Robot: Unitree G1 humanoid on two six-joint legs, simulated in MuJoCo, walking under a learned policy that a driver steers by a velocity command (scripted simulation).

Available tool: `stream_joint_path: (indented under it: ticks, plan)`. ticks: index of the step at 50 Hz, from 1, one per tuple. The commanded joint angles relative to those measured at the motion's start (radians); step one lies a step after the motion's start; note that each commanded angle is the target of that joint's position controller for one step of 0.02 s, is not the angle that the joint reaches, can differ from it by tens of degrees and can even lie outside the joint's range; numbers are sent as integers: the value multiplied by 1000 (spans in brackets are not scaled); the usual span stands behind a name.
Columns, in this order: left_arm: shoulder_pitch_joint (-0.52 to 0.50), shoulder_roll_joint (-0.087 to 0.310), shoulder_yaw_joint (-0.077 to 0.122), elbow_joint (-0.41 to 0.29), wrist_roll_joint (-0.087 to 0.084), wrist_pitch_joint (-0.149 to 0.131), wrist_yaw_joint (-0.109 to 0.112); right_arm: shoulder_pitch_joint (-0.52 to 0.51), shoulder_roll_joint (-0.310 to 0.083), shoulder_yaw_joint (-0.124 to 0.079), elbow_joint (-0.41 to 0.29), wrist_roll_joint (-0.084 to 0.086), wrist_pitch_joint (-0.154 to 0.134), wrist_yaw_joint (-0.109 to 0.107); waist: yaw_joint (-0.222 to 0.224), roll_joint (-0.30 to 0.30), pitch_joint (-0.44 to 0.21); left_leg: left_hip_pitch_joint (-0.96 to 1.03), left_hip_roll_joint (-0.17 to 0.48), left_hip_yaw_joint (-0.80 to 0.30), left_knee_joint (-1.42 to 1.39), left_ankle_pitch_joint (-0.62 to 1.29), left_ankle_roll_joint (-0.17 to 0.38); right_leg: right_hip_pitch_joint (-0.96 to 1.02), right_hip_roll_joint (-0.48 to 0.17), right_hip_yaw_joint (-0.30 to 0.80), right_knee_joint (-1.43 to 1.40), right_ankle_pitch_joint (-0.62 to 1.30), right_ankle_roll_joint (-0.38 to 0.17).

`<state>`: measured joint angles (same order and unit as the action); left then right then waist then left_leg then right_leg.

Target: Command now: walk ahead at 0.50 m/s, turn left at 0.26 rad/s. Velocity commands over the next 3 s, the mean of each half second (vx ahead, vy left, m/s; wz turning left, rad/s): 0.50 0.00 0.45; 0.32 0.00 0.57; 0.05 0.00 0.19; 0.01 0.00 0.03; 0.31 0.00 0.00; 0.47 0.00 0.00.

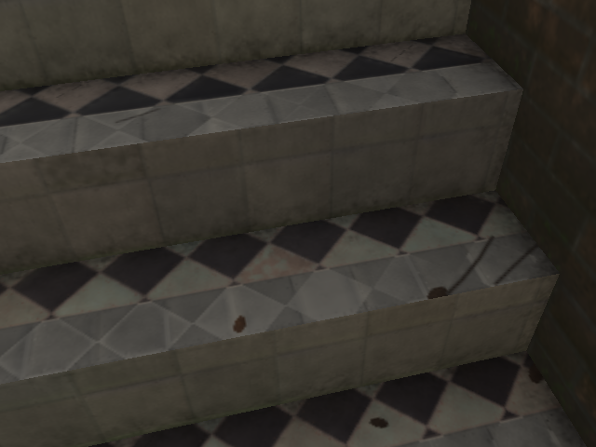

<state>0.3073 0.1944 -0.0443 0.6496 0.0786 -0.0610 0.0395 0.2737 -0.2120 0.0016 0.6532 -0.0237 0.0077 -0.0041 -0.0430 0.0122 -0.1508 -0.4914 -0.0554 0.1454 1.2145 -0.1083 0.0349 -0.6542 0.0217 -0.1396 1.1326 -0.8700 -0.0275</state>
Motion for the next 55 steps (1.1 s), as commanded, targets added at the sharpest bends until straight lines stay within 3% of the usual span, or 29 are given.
stream_joint_path:
  ticks: [1, 3, 6, 7, 8, 10, 11, 13, 15, 17, 18, 19, 20, 21, 23, 24, 28, 30, 32, 35, 37, 40, 42, 43, 44, 45, 47, 49, 55]
  plan:
    - [-302, 8, -14, -256, -44, 7, 2, 255, 38, -6, 158, -4, -10, 28, -93, -39, 219, 255, 96, 43, -934, 265, 129, -222, -69, 24, 157, 199, -6]
    - [-145, -73, -45, -277, -87, 29, -9, 99, 99, 27, 198, -40, -9, 55, 101, 57, 197, 120, 80, 42, -1091, 211, 168, -149, -15, 46, 481, 162, -57]
    - [-78, -247, -84, -318, -100, -44, -65, 76, -145, -3, 166, -35, -31, 19, 235, 91, 32, 439, 328, -349, -625, 634, 166, -736, 8, 343, 1338, 372, -8]
    - [42, -105, -72, -259, -70, -69, -83, 173, -239, -48, 155, 29, -27, -1, 204, -10, -108, 686, 426, -497, -651, 409, 249, -877, -36, 352, 1362, 362, 31]
    - [-15, 16, -58, -277, -135, -60, -71, 123, -429, -114, 86, 39, -54, -44, 158, 82, -75, 839, 700, -925, -979, -143, 398, -1030, -191, 409, 1190, 420, 100]
    - [-494, 51, -29, -289, -58, -40, -55, 281, -220, -68, 87, 8, -70, -56, -97, -349, 39, 985, 465, -821, -871, -134, 329, -1178, -192, 237, 1100, 499, 165]
    - [-457, 32, -18, -332, -66, -11, -44, 210, -203, -52, 72, -23, -91, -58, -22, -161, 71, 814, 444, -748, -838, 243, 290, -1004, -147, 167, 1206, 435, 223]
    - [-591, -53, -48, -418, -83, 8, -50, 302, -126, -37, 110, -4, -99, -81, -62, -3, 180, 659, 389, -660, -869, 268, 250, -974, -191, 191, 1131, 360, 229]
    - [-454, 4, -27, -404, -104, 26, -42, 198, -164, -52, 86, -3, -84, -98, 51, 76, 146, 570, 340, -588, -894, 319, 202, -772, -219, 188, 920, 443, 191]
    - [-290, 56, 7, -326, -65, 34, -11, 42, -218, -68, 35, -18, -91, -82, 147, 73, 38, 130, 309, -515, -903, 594, 188, -62, -168, 54, 472, 572, 105]
    - [-61, 192, 80, -165, -53, 32, 4, -78, -168, -53, -26, -8, -95, -52, 214, -50, -60, 64, 151, -309, -619, 953, 147, 360, -112, 43, 201, 711, 50]
    - [109, 185, 101, -77, -46, 43, 7, -131, -178, -52, -27, -4, -116, -31, 259, -10, -146, -58, 120, -317, -423, 1021, 160, 603, -62, 21, 38, 661, 9]
    - [358, 156, 109, -12, -16, 36, -10, -316, -135, -27, -123, 38, -134, 2, 386, -42, -100, -47, 89, -333, -183, 697, 116, 698, -116, 80, -447, 884, -55]
    - [437, 71, 92, 120, -6, 37, -38, -462, 64, 34, -195, 53, -134, 9, 392, -163, 72, -136, -71, -179, 242, -171, 60, 629, -178, 122, -820, 1144, -125]
    - [223, -123, 22, 256, 22, -16, -70, -280, 247, 79, -211, 75, -149, 22, 59, -104, 287, -520, -104, -282, 862, -431, 124, 573, -180, 110, -695, 1609, -8]
    - [241, -58, 52, 245, 27, -21, -68, -98, 257, 66, -136, 77, -151, 43, -5, -72, 221, -751, -136, -323, 1079, -383, 92, 728, -301, 214, -494, 1988, -49]
    - [-35, 109, 102, 189, -43, 20, -25, -38, 171, 70, -174, 97, -79, 54, -137, -104, 190, -989, 103, -418, 1313, -224, -6, 472, -489, 357, -839, 747, -118]
    - [-30, 92, 86, 179, -25, 15, -3, -177, 104, 46, -194, 98, -39, 16, -79, -16, 294, -1072, 101, -399, 1369, -121, -47, 359, -478, 297, -885, 614, -111]
    - [-3, 123, 86, 137, -8, 23, 3, -301, 109, 48, -201, 87, -14, -5, -16, 62, 353, -1003, 127, -328, 1128, 16, -57, 241, -376, 129, -860, 765, -64]
    - [196, 156, 101, 211, -20, 37, 51, -581, 143, 78, -325, 63, -20, 1, 104, -122, 283, -946, 206, -110, 817, -51, -43, 397, -316, 95, -1006, 894, -49]
    - [324, 226, 128, 234, -96, 80, 75, -696, 213, 124, -360, 73, 9, 20, 184, -168, 209, -819, 239, 9, 531, -361, -3, 587, -356, 83, -1119, 1229, -88]
    - [231, 308, 138, 237, -99, 95, 79, -505, 82, 61, -316, 58, 22, 36, 50, -272, -18, -348, 39, 187, 299, -514, 78, 729, -339, -52, -894, 2552, -96]
    - [111, 391, 160, 202, -118, 76, 65, -233, -83, -10, -271, 34, 24, 24, -102, -326, -200, -95, -38, 38, -32, -531, 158, 848, -343, -46, -629, 2672, -140]
    - [101, 305, 139, 172, -89, 41, 55, -44, -73, -34, -197, 34, 28, -4, -154, -283, -248, 212, -5, -274, -124, -578, 236, 503, -285, -15, -372, 2335, -144]
    - [-21, 246, 120, 99, -74, 0, 20, 98, -176, -75, -183, 2, 40, -41, -234, 15, -302, 417, 167, -832, -504, -783, 376, 160, -131, 83, 1, 1415, -112]
    - [-160, 159, 111, 21, -59, -22, -33, -28, -246, -77, -200, -62, 18, -74, -157, 237, -341, 346, 324, -1315, -851, -796, 422, -35, 97, 273, 703, 683, -63]
    - [-312, -57, 44, -138, -39, -24, -77, -51, -111, -32, -102, -25, -30, -63, -19, 114, -88, 105, 274, -1003, -753, -752, 171, -283, 31, 362, 1068, 671, -116]
    - [-140, -82, 17, -108, -44, 14, -55, -171, -2, -24, -34, 47, -42, -16, 136, 4, 162, -110, 176, -690, -660, -702, 86, -365, 7, 275, 1107, 687, -105]
    - [-48, -57, 21, -71, -88, 68, 64, -197, -51, 9, -37, -34, -12, 22, 150, 91, 165, -231, 170, -360, -644, -312, 34, -385, 54, 241, 1243, 897, 17]
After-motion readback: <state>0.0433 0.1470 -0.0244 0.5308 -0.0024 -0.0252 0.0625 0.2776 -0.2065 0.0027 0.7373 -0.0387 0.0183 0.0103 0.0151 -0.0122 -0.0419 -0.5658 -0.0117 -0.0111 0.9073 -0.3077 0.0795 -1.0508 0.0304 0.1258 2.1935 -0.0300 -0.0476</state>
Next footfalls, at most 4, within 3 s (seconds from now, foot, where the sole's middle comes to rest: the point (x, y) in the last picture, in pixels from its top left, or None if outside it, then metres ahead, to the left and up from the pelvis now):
0.10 left None -0.13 0.04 -0.88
0.44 right None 0.01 -0.25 -0.89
0.84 left None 0.17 0.06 -0.67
1.58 right None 0.26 -0.28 -0.67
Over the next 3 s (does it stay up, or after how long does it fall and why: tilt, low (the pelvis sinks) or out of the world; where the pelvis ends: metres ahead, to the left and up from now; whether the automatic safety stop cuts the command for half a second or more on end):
stays up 0.23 -0.15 0.21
